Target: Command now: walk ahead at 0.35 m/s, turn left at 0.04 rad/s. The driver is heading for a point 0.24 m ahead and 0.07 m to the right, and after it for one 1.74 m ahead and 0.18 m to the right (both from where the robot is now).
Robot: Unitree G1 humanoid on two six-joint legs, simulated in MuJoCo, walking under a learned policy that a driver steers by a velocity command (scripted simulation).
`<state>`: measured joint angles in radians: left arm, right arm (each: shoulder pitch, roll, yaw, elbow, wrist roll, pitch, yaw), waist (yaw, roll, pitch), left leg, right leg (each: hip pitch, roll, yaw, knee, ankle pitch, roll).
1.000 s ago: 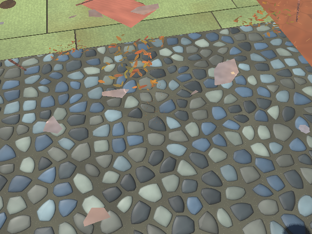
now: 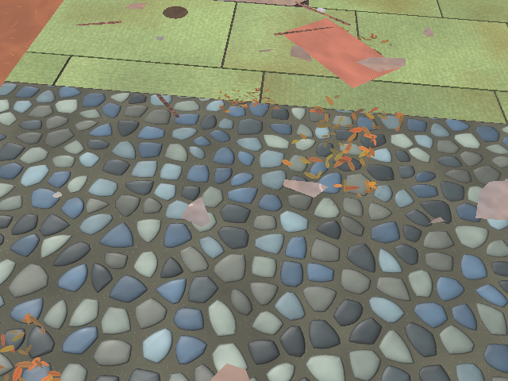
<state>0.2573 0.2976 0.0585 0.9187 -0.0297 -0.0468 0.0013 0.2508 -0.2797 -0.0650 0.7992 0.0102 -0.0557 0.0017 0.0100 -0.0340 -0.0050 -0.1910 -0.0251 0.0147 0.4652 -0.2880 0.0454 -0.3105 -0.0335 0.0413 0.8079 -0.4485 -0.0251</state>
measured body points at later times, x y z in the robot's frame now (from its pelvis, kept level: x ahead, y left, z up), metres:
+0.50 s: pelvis +0.14 -0.02 -0.01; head +0.18 -0.03 +0.44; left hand +0.30 +0.23 -0.12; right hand +0.21 -0.30 -0.14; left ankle +0.09 +0.12 -0.70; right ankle +0.23 -0.11 -0.74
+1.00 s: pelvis +0.21 +0.01 +0.00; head +0.22 +0.01 +0.45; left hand +0.31 +0.27 -0.14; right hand +0.27 -0.25 -0.14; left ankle +0.17 +0.13 -0.74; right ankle +0.23 -0.11 -0.74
